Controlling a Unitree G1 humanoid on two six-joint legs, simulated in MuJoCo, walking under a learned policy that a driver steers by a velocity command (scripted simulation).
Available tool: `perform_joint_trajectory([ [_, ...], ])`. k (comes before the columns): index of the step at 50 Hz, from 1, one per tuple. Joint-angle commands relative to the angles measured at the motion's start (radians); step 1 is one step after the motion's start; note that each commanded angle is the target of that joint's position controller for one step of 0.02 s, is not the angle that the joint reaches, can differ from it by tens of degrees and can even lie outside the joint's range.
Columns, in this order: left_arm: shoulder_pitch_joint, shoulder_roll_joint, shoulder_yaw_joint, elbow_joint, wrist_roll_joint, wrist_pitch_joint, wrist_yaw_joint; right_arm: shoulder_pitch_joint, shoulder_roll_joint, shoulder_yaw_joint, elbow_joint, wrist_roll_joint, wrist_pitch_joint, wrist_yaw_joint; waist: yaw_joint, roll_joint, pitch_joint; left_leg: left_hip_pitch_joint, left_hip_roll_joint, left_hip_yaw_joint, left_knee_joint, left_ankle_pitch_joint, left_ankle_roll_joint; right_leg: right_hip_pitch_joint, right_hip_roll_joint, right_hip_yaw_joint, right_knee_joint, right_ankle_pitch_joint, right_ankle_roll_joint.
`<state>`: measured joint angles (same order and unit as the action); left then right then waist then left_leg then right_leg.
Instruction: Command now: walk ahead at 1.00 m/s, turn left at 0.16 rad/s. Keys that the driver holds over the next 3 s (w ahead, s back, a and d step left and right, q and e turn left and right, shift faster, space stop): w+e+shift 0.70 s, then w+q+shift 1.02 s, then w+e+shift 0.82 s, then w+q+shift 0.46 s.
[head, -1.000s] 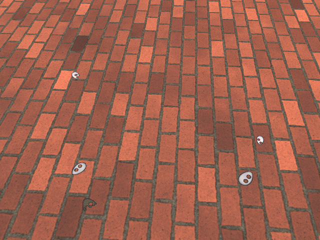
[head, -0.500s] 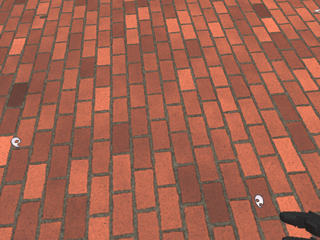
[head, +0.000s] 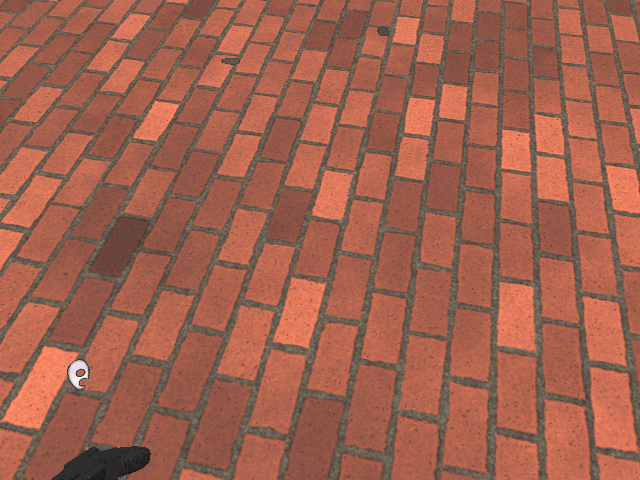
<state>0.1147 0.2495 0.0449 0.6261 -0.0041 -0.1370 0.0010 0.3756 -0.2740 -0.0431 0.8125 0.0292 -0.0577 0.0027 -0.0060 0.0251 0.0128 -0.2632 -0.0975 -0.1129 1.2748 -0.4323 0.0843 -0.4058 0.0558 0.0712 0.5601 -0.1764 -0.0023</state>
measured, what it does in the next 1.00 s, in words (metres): walks ahead, turning right: left foot, then right foot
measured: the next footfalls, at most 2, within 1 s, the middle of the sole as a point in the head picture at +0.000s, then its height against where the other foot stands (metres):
left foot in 0.26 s outside the picture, level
right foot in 0.68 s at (421, 368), level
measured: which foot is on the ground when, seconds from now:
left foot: up 0.00-0.24, down 0.26-0.68, up 0.70-1.00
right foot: down 0.00-0.26, up 0.28-0.66, down 0.68-1.00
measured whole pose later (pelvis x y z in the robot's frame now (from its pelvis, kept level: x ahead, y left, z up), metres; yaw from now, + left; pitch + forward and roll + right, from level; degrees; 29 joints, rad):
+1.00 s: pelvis +0.83 -0.21 +0.01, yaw -30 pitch -1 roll -1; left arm 0.41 0.23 0.02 0.77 0.02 -0.12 -0.01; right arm 0.15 -0.29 -0.02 0.73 0.03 -0.08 0.02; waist 0.06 0.03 0.02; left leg -0.84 0.12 -0.06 0.84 0.19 0.03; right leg 0.09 0.13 -0.08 0.27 -0.34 -0.12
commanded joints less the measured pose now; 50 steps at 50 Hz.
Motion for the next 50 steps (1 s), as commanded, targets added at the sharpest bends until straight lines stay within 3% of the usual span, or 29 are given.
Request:
perform_joint_trajectory([
  [1,0.269,0.094,0.033,0.072,0.023,0.011,-0.014,-0.179,-0.006,0.013,-0.177,-0.018,-0.054,0.016,0.069,-0.079,0.006,-0.504,0.123,-0.035,0.005,0.03,0.009,0.419,-0.253,0.506,-0.304,-0.152,-0.255],
  [3,0.23,0.046,0.019,0.079,-0.008,0.015,-0.025,-0.174,0.004,0.02,-0.187,-0.019,-0.057,0.021,0.003,-0.111,0.014,-0.451,0.161,-0.022,-0.151,0.008,-0.007,0.32,-0.22,0.45,-0.337,-0.088,-0.268],
  [4,0.198,0.062,0.021,0.073,-0.022,0.017,-0.022,-0.191,-0.002,0.024,-0.198,-0.028,-0.059,0.02,-0.023,-0.094,0.04,-0.415,0.19,-0.027,-0.263,0.011,-0.023,0.234,-0.227,0.433,-0.35,-0.077,-0.267],
  [6,0.144,0.153,0.049,0.055,-0.035,0.02,-0.008,-0.249,-0.006,0.041,-0.217,-0.047,-0.072,0.032,-0.04,-0.064,0.064,-0.187,0.182,0.02,-0.492,0.2,-0.055,0.015,-0.186,0.322,-0.377,-0.036,-0.239],
  [7,0.144,0.193,0.062,0.049,-0.034,0.021,-0.004,-0.258,-0.022,0.039,-0.212,-0.041,-0.078,0.037,-0.044,-0.061,0.054,-0.01,0.149,0.043,-0.551,0.341,-0.071,-0.103,-0.17,0.292,-0.393,-0.039,-0.223],
  [8,0.171,0.216,0.07,0.05,-0.032,0.02,-0.002,-0.254,-0.047,0.029,-0.205,-0.03,-0.076,0.039,-0.049,-0.065,0.047,0.104,0.131,0.052,-0.57,0.429,-0.085,-0.154,-0.177,0.294,-0.406,-0.059,-0.213],
  [10,0.234,0.199,0.062,0.06,-0.037,0.021,-0.003,-0.249,-0.101,0.006,-0.202,-0.014,-0.065,0.025,-0.062,-0.056,0.047,0.175,0.128,0.043,-0.618,0.388,-0.093,-0.117,-0.176,0.287,-0.348,-0.1,-0.173],
  [12,0.282,0.17,0.046,0.072,-0.03,0.027,-0.007,-0.128,-0.151,-0.028,-0.176,-0.013,-0.063,0.006,-0.144,-0.028,-0.019,0.343,0.116,0.065,-0.662,0.309,-0.077,-0.098,-0.121,0.233,-0.086,0.03,-0.113],
  [13,0.267,0.134,0.029,0.057,-0.014,0.025,-0.013,0.043,-0.198,-0.051,-0.151,-0.025,-0.063,-0.007,-0.236,0.03,-0.138,0.56,0.216,-0.025,-0.641,0.213,-0.044,-0.211,-0.069,0.17,0.223,0.048,-0.065],
  [14,0.394,0.015,-0.005,0.036,-0.035,0.02,-0.009,0.152,-0.287,-0.063,-0.141,-0.051,-0.054,-0.009,-0.176,0.312,-0.312,0.724,0.487,-0.492,-0.812,-0.156,0.079,-0.351,-0.004,0.106,0.63,-0.353,-0.035],
  [15,0.407,0.041,-0.011,0.015,-0.085,0.022,0.004,0.136,-0.286,-0.068,-0.131,-0.037,-0.046,0.001,-0.151,0.411,-0.301,0.685,0.549,-0.839,-1.007,-0.452,0.137,-0.511,-0.044,0.072,0.839,-0.297,-0.036],
  [16,0.308,0.091,0.0,0.018,-0.088,0.032,0.014,0.07,-0.213,-0.053,-0.131,-0.02,-0.044,-0.001,-0.153,0.263,-0.133,0.575,0.527,-0.738,-1.032,-0.416,0.122,-0.593,-0.092,0.047,0.926,-0.215,-0.03],
  [18,0.204,0.091,0.004,0.018,-0.043,0.055,0.012,-0.008,-0.112,-0.028,-0.105,-0.043,-0.038,0.001,-0.103,0.067,0.009,0.363,0.448,-0.407,-1.008,-0.06,0.087,-0.546,-0.165,0.016,0.904,-0.136,-0.037],
  [19,0.204,0.07,0.006,0.008,-0.042,0.069,0.003,-0.056,-0.084,-0.023,-0.093,-0.059,-0.039,0.001,-0.05,0.104,0.045,0.268,0.429,-0.304,-1.016,0.057,0.084,-0.502,-0.192,0.037,0.866,-0.117,-0.039],
  [22,0.151,0.026,-0.001,-0.026,-0.047,0.113,-0.015,-0.144,-0.036,-0.019,-0.07,-0.037,-0.046,-0.001,0.019,0.077,0.096,0.157,0.413,-0.055,-1.078,0.297,0.049,-0.48,-0.243,0.047,0.783,-0.121,-0.041],
  [25,0.092,0.038,-0.007,-0.07,-0.027,0.114,-0.038,-0.205,-0.097,-0.036,-0.073,-0.033,-0.06,-0.017,0.055,0.022,0.109,0.102,0.362,0.167,-1.145,0.409,0.023,-0.41,-0.245,-0.001,0.571,0.08,-0.04],
  [28,-0.01,0.057,-0.003,-0.088,-0.022,0.103,-0.065,-0.159,-0.18,-0.056,-0.058,-0.029,-0.063,-0.021,0.02,-0.049,0.106,0.127,0.315,0.306,-1.179,0.563,-0.008,-0.21,-0.173,-0.131,0.296,0.277,-0.082],
  [30,0.002,0.115,0.022,-0.092,-0.03,0.103,-0.071,-0.117,-0.244,-0.07,-0.054,-0.033,-0.048,-0.019,0.05,0.014,0.047,0.259,0.323,0.338,-1.056,1.079,-0.019,-0.098,-0.077,-0.219,0.254,0.22,-0.111],
  [32,0.193,0.205,0.064,-0.058,-0.048,0.119,-0.068,-0.131,-0.3,-0.086,-0.07,-0.024,-0.021,-0.018,0.177,0.099,-0.066,0.301,0.349,0.342,-0.725,1.481,-0.022,0.133,-0.001,-0.255,0.262,0.071,-0.154],
  [33,0.436,0.278,0.103,0.016,-0.041,0.13,-0.06,-0.17,-0.298,-0.085,-0.091,-0.021,-0.018,-0.019,0.293,0.069,-0.173,0.154,0.331,0.323,-0.42,1.461,-0.032,0.471,0.016,-0.216,0.197,0.101,-0.2],
  [34,0.516,0.308,0.111,0.072,-0.052,0.142,-0.041,-0.152,-0.184,-0.052,-0.086,-0.03,-0.034,-0.015,0.284,-0.122,-0.124,-0.139,0.185,0.298,0.007,0.519,-0.085,0.691,-0.032,-0.072,0.157,0.104,-0.237],
  [35,0.376,0.37,0.094,0.012,-0.028,0.123,-0.04,0.003,-0.019,0.004,-0.161,-0.04,-0.075,0.003,0.051,-0.473,-0.222,-0.501,0.031,0.138,0.369,-0.177,-0.099,0.862,-0.205,0.469,0.007,-0.106,-0.416],
  [36,0.361,0.284,0.078,-0.037,-0.009,0.103,-0.042,-0.051,-0.135,0.0,-0.188,-0.005,-0.115,0.013,0.117,-0.308,-0.371,-0.571,0.073,-0.033,0.349,-0.065,-0.049,0.878,-0.332,0.768,-0.257,-0.488,-0.442],
  [37,0.371,0.238,0.07,-0.008,0.0,0.082,-0.041,-0.14,-0.178,-0.012,-0.174,0.037,-0.121,0.011,0.126,-0.138,-0.2,-0.582,0.114,-0.006,0.265,0.021,-0.025,0.705,-0.341,0.75,-0.352,-0.534,-0.376],
  [38,0.3,0.227,0.061,-0.007,0.003,0.061,-0.046,-0.175,-0.16,-0.006,-0.178,0.032,-0.114,-0.001,0.07,0.023,-0.086,-0.541,0.164,0.0,0.172,0.086,-0.022,0.509,-0.332,0.669,-0.352,-0.444,-0.337],
  [40,0.163,0.172,0.036,-0.015,0.03,0.038,-0.043,-0.099,-0.135,-0.003,-0.126,0.009,-0.069,-0.004,-0.025,0.009,-0.025,-0.392,0.253,-0.012,0.086,0.171,-0.03,0.238,-0.264,0.44,-0.322,-0.288,-0.292],
  [42,0.153,0.126,0.019,0.017,0.019,0.024,-0.042,-0.081,-0.117,-0.005,-0.097,0.01,-0.023,-0.004,-0.045,-0.03,0.034,-0.358,0.291,0.001,0.014,0.206,-0.046,0.096,-0.225,0.272,-0.361,-0.185,-0.254],
  [46,0.228,0.127,0.02,0.068,0.021,0.0,-0.018,-0.261,-0.077,0.009,-0.138,0.003,-0.015,0.001,0.037,-0.017,0.115,-0.472,0.244,0.022,-0.26,0.494,-0.065,0.12,-0.149,-0.023,-0.424,0.135,-0.149],
  [50,0.286,0.135,0.012,0.107,0.021,-0.013,0.008,-0.368,-0.047,0.013,-0.161,0.009,-0.047,0.044,0.085,-0.018,0.108,-0.369,0.171,0.128,-0.554,0.804,-0.049,0.222,-0.146,-0.166,-0.483,0.287,-0.056],
])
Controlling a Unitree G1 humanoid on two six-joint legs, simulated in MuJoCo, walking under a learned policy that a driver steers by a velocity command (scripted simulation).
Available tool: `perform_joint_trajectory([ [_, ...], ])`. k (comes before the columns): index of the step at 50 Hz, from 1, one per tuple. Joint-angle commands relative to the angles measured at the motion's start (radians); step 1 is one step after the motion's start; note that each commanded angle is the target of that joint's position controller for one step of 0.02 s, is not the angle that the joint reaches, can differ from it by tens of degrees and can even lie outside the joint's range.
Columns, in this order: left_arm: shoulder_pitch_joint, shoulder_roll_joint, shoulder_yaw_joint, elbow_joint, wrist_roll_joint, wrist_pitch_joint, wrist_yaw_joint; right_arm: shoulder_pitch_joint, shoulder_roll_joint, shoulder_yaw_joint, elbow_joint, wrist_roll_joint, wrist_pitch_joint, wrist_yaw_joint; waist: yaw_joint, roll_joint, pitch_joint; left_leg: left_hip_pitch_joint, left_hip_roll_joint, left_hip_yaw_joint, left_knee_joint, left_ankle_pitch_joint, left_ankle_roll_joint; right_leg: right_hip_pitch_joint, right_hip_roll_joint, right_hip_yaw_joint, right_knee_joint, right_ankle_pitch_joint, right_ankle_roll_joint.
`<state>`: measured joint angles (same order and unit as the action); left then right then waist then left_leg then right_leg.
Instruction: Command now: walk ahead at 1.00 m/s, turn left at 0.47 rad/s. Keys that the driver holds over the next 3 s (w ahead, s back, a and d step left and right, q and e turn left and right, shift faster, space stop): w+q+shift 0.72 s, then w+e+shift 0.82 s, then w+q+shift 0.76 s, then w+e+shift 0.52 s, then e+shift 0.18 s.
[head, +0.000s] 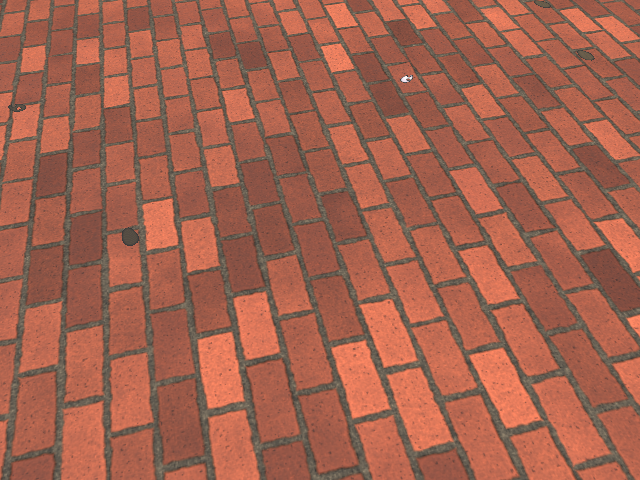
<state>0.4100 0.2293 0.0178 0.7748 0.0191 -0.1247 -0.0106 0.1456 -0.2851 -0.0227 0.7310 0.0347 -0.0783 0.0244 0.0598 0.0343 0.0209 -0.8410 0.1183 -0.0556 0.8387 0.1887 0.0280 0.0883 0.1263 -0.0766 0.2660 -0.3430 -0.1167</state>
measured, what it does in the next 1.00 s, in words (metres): walks ahead, turning left: left foot, then right foot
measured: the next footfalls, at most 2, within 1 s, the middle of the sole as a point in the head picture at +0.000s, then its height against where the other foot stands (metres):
left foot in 0.16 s outside the picture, level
right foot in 0.58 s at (356, 355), level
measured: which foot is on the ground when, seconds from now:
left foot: up 0.00-0.14, down 0.16-0.58, up 0.60-1.00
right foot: down 0.00-0.14, up 0.16-0.56, down 0.58-1.00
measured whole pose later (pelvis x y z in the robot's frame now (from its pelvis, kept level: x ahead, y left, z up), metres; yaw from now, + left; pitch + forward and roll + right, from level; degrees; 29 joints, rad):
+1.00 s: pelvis +0.86 +0.24 -0.02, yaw +39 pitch +2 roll -1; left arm 0.61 0.25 0.03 0.90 -0.03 -0.09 -0.01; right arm -0.08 -0.24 0.01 0.52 0.02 -0.10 0.07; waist 0.16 0.02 0.02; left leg -0.67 0.04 -0.05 0.62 -0.01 0.05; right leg 0.22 -0.03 0.00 0.20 -0.44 0.03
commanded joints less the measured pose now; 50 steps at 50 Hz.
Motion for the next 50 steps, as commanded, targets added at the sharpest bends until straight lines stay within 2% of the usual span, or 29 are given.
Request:
perform_joint_trajectory([
  [1,0.002,0.161,0.039,-0.029,-0.003,-0.021,0.023,-0.15,-0.037,-0.009,-0.086,0.008,-0.031,0.033,0.017,-0.034,0.108,0.2,-0.064,0.085,-0.167,0.189,0.019,-0.207,-0.23,-0.036,-0.191,0.517,0.073],
  [5,-0.016,0.239,0.058,-0.023,0.022,0.028,0.055,-0.087,-0.1,-0.041,-0.103,0.018,-0.029,0.064,-0.062,-0.149,0.003,0.291,-0.205,0.232,-0.227,0.011,0.071,0.091,-0.279,-0.093,0.044,1.33,0.143],
  [7,-0.125,0.279,0.074,-0.049,0.039,0.057,0.075,0.255,-0.19,-0.084,-0.031,0.025,0.011,0.048,-0.254,-0.206,-0.122,0.585,-0.223,0.214,-0.143,-0.163,0.123,0.044,-0.317,-0.081,0.434,1.667,0.148],
  [8,-0.263,0.299,0.081,-0.087,0.025,0.058,0.068,0.552,-0.232,-0.105,0.045,0.017,0.031,0.028,-0.418,-0.137,-0.186,0.907,-0.151,0.081,-0.208,-0.126,0.182,-0.176,-0.264,-0.086,0.862,1.477,0.144],
  [9,-0.228,0.057,0.017,-0.113,0.042,0.023,0.026,0.58,-0.183,-0.074,0.104,0.001,0.038,0.02,-0.296,0.286,-0.126,1.139,-0.115,-0.023,-0.084,-0.224,0.227,-0.653,-0.056,-0.018,1.346,-0.121,0.143],
  [10,-0.102,0.0,-0.019,-0.187,-0.049,-0.021,-0.005,0.432,-0.165,-0.061,0.031,-0.046,0.014,0.019,-0.142,0.391,-0.255,1.253,0.072,-0.644,-0.327,-0.755,0.435,-0.97,0.002,0.185,1.54,-0.291,0.137],
  [11,-0.211,0.123,-0.007,-0.208,-0.059,-0.055,-0.021,0.406,-0.116,-0.065,-0.012,-0.045,0.011,0.01,-0.212,0.143,-0.225,1.183,0.108,-0.802,-0.583,-0.97,0.391,-0.979,-0.044,0.235,1.405,-0.125,0.056],
  [12,-0.265,0.148,0.002,-0.236,-0.064,-0.068,-0.025,0.352,-0.116,-0.062,-0.023,-0.047,-0.001,0.011,-0.146,-0.035,-0.127,1.028,0.109,-0.804,-0.641,-0.961,0.342,-0.949,-0.083,0.238,1.254,-0.033,0.025],
  [13,-0.262,0.138,0.0,-0.224,-0.037,-0.065,-0.019,0.276,-0.124,-0.064,-0.045,-0.042,-0.014,0.019,-0.081,-0.161,-0.053,0.846,0.08,-0.761,-0.652,-0.881,0.332,-0.872,-0.118,0.24,1.151,0.01,0.031],
  [14,-0.246,0.131,0.0,-0.216,-0.011,-0.054,-0.009,0.21,-0.135,-0.065,-0.066,-0.042,-0.022,0.016,-0.038,-0.172,-0.013,0.711,0.026,-0.696,-0.654,-0.786,0.339,-0.808,-0.139,0.256,1.084,0.031,0.053],
  [16,-0.219,0.159,0.012,-0.201,-0.003,-0.028,0.011,0.16,-0.115,-0.06,-0.082,-0.028,-0.021,0.007,0.001,-0.126,0.04,0.561,-0.053,-0.538,-0.669,-0.609,0.328,-0.742,-0.183,0.24,0.954,0.052,0.102],
  [18,-0.314,0.149,0.008,-0.24,0.012,-0.017,0.027,0.182,-0.095,-0.053,-0.072,-0.008,-0.021,-0.01,-0.031,-0.103,0.089,0.435,-0.106,-0.413,-0.672,-0.457,0.308,-0.693,-0.194,0.191,0.747,0.122,0.147],
  [20,-0.446,0.088,-0.008,-0.29,0.017,-0.017,0.024,0.204,-0.103,-0.057,-0.056,0.003,-0.011,-0.029,-0.087,-0.04,0.099,0.334,-0.171,-0.321,-0.653,-0.381,0.262,-0.571,-0.155,0.144,0.516,0.319,0.178],
  [22,-0.508,0.067,-0.007,-0.315,-0.005,-0.019,0.019,0.25,-0.121,-0.066,-0.034,0.009,0.0,-0.034,-0.14,0.009,0.051,0.309,-0.183,-0.323,-0.636,-0.415,0.212,-0.42,-0.1,0.12,0.363,0.462,0.197],
  [26,-0.52,0.151,0.041,-0.324,-0.058,-0.03,0.02,0.279,-0.102,-0.072,-0.008,0.022,0.012,-0.043,-0.141,0.071,0.011,0.579,-0.141,-0.424,-0.486,-0.407,0.162,-0.397,-0.1,0.203,0.181,0.424,0.197],
  [28,-0.322,0.215,0.083,-0.288,-0.066,-0.041,0.023,0.237,-0.116,-0.079,-0.022,0.002,0.024,-0.039,-0.011,0.088,-0.123,0.669,-0.149,-0.396,-0.226,-0.109,0.11,-0.202,-0.113,0.186,0.187,0.32,0.149],
  [29,-0.058,0.24,0.096,-0.247,-0.067,-0.033,0.032,0.18,-0.083,-0.063,-0.06,-0.032,0.028,-0.029,0.121,0.086,-0.308,0.54,-0.156,-0.338,0.065,-0.105,0.076,0.116,-0.228,0.249,0.314,0.193,0.104],
  [30,0.058,0.327,0.105,-0.219,-0.019,-0.025,0.026,0.367,0.074,-0.02,-0.095,-0.018,0.019,-0.02,0.021,-0.34,-0.5,0.203,-0.273,-0.223,0.438,-0.753,0.037,0.508,-0.504,0.764,0.21,-0.116,-0.055],
  [31,0.054,0.307,0.107,-0.194,-0.023,-0.02,0.006,0.374,0.011,-0.004,-0.115,0.043,0.015,-0.025,0.024,-0.536,-0.495,-0.015,-0.169,-0.15,0.636,-0.718,0.034,0.515,-0.606,1.109,0.067,-0.539,-0.122],
  [32,-0.011,0.204,0.092,-0.223,-0.023,-0.008,0.015,0.248,-0.071,-0.022,-0.105,0.037,0.023,-0.035,0.074,-0.35,-0.304,-0.086,-0.117,-0.11,0.675,-0.609,0.031,0.377,-0.532,0.954,0.03,-0.533,-0.078],
  [34,-0.043,0.175,0.08,-0.176,-0.004,0.01,0.019,0.049,-0.101,-0.036,-0.147,-0.022,0.024,-0.026,0.076,-0.049,-0.076,-0.04,-0.059,-0.055,0.596,-0.515,0.035,0.093,-0.429,0.593,0.03,-0.087,-0.013],
  [35,-0.071,0.16,0.073,-0.155,0.007,0.008,0.019,0.041,-0.083,-0.039,-0.166,-0.015,0.027,-0.015,0.033,-0.071,-0.03,-0.001,-0.024,-0.066,0.553,-0.483,0.037,-0.002,-0.405,0.499,0.016,0.02,-0.012],
  [37,-0.076,0.078,0.049,-0.107,-0.006,0.002,0.001,0.045,-0.028,-0.03,-0.178,0.011,0.043,-0.006,-0.005,-0.11,-0.001,0.039,0.002,-0.058,0.526,-0.49,0.051,-0.095,-0.352,0.378,-0.02,0.097,-0.005],
  [40,-0.054,0.101,0.048,-0.048,-0.028,-0.003,-0.013,0.021,0.018,-0.006,-0.198,0.005,0.037,0.004,-0.064,-0.087,0.083,-0.01,-0.014,-0.103,0.405,-0.469,0.041,-0.201,-0.373,0.358,-0.085,0.137,-0.077],
  [42,-0.075,0.153,0.057,-0.041,-0.029,-0.002,-0.007,-0.043,-0.013,-0.002,-0.214,-0.018,0.019,0.013,-0.09,-0.055,0.125,-0.023,0.001,-0.057,0.219,-0.335,0.031,-0.231,-0.358,0.307,-0.131,0.213,-0.092],
  [44,-0.03,0.181,0.062,-0.025,-0.045,-0.004,-0.001,-0.164,-0.024,0.006,-0.24,-0.036,-0.007,0.03,-0.044,-0.025,0.145,0.11,-0.013,0.016,0.018,-0.182,0.019,-0.296,-0.329,0.245,-0.195,0.276,-0.08],
  [47,0.051,0.225,0.065,0.012,-0.057,0.003,0.008,-0.266,-0.04,0.0,-0.265,-0.02,-0.034,0.047,-0.015,-0.046,0.147,0.295,-0.073,0.043,-0.179,-0.115,0.006,-0.252,-0.347,0.209,-0.223,0.375,-0.071],
  [49,0.085,0.242,0.059,0.037,-0.049,0.018,0.011,-0.222,-0.097,-0.029,-0.263,-0.015,-0.042,0.038,-0.059,-0.121,0.065,0.427,-0.126,0.057,-0.248,-0.186,0.023,-0.133,-0.362,0.196,-0.087,0.732,-0.037],
  [50,0.095,0.259,0.058,0.052,-0.038,0.028,0.012,-0.118,-0.139,-0.053,-0.245,-0.01,-0.041,0.027,-0.127,-0.178,-0.022,0.572,-0.161,0.077,-0.255,-0.246,0.043,-0.108,-0.352,0.181,0.068,0.938,-0.02],
])
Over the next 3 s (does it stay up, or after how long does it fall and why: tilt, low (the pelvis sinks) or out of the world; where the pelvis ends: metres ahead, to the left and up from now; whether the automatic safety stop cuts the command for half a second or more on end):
stays up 2.51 0.98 0.00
